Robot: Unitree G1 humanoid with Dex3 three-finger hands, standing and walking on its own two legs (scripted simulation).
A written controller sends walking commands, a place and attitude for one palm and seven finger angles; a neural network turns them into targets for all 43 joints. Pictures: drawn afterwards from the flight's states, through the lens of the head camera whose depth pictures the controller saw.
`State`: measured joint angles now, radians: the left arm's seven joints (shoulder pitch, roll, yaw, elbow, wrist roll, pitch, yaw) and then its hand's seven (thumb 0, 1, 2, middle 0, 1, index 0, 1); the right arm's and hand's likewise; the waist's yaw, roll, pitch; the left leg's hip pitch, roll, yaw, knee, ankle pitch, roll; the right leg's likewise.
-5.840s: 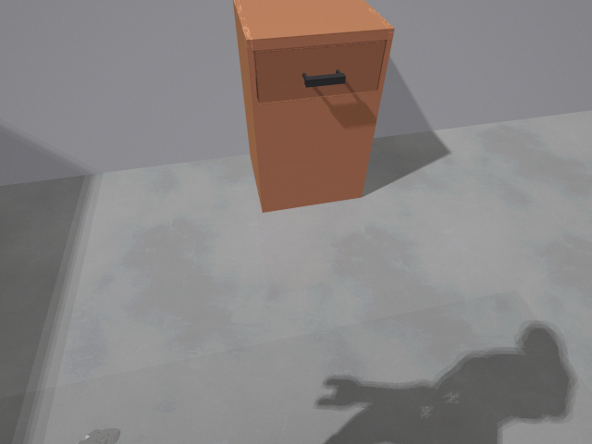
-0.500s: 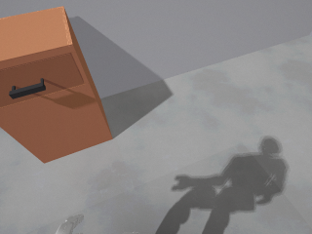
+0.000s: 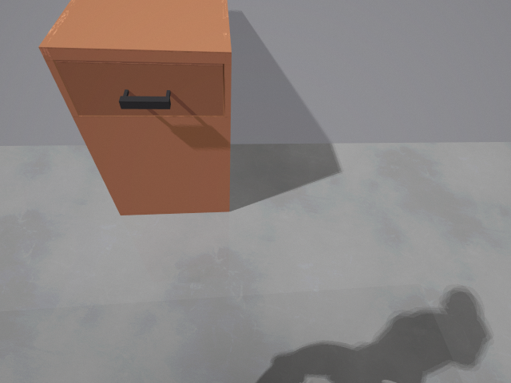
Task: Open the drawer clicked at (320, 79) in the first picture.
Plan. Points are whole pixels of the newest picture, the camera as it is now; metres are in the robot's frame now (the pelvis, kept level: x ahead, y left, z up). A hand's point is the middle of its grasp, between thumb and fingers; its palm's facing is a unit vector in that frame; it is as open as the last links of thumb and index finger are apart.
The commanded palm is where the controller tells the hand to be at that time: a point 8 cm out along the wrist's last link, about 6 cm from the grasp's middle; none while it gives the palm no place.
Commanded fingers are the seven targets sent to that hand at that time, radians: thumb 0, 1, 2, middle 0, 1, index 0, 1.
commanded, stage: turn to face it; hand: left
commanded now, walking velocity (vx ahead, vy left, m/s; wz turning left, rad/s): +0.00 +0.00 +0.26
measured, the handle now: (146, 97) +0.84 +0.39 -0.10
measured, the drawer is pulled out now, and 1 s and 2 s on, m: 0.00 0.00 0.00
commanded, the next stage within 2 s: take the last steps up to it in 0.06 s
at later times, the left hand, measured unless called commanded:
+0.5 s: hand out of the picture -0.01 +0.14 -0.15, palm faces +0.17 -0.96 -0.21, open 7.4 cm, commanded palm none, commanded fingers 0.00 0.90 0.90 -0.20 -0.30 -0.20 -0.30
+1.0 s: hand out of the picture +0.12 +0.27 -0.17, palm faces +0.17 -0.97 -0.19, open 7.4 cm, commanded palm none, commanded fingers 0.00 0.90 0.90 -0.20 -0.30 -0.20 -0.30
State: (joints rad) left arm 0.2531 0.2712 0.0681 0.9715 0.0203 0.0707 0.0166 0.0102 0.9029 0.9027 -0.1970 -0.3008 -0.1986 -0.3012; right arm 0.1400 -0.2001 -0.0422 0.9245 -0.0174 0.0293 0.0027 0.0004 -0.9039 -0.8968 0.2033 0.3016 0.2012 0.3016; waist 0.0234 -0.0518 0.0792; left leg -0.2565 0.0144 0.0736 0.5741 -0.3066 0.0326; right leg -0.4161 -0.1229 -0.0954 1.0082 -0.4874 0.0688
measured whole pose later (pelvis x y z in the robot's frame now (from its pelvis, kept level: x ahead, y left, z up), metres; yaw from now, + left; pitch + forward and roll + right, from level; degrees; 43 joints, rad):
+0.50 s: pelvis +0.02 -0.02 +0.02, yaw +6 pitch -2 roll +1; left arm 0.39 0.11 0.01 1.03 0.03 -0.05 0.01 0.01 0.90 0.90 -0.20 -0.30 -0.20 -0.30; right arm 0.29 -0.22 -0.08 1.05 -0.03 0.05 0.03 0.00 -0.91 -0.90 0.20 0.30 0.20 0.30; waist 0.00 0.04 0.00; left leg -0.50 0.05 0.01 1.05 -0.23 -0.02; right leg -0.08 -0.06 -0.13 0.37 -0.26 -0.01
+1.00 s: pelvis +0.14 +0.08 +0.01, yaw +6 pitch -1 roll +1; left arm 0.30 0.19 0.06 1.08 0.03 -0.01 -0.01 0.01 0.91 0.90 -0.19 -0.30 -0.19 -0.30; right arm 0.25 -0.15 -0.05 1.03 -0.02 -0.07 -0.03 -0.02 -0.95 -0.90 0.21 0.30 0.20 0.30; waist 0.01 -0.04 0.02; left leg -0.17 0.01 0.18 0.41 -0.23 0.04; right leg -0.51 -0.12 -0.09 1.06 -0.29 0.01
